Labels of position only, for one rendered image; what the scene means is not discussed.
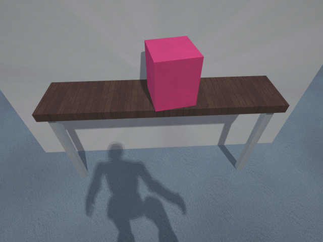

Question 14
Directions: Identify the table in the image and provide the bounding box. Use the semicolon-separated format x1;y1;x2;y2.
32;76;289;177

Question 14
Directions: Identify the carton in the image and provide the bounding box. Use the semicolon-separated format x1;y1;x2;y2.
144;36;204;111

